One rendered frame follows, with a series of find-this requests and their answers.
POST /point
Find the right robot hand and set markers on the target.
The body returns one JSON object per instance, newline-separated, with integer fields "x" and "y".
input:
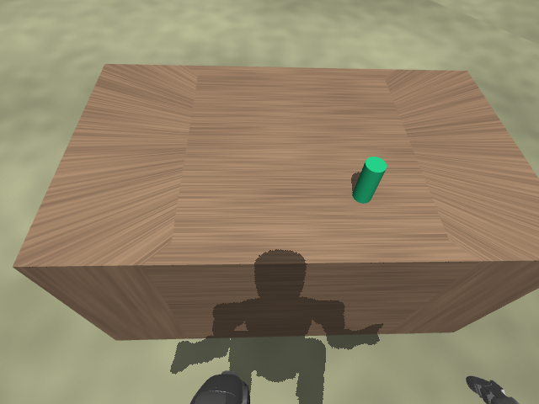
{"x": 491, "y": 392}

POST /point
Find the can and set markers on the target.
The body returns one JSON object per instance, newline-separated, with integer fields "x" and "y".
{"x": 369, "y": 179}

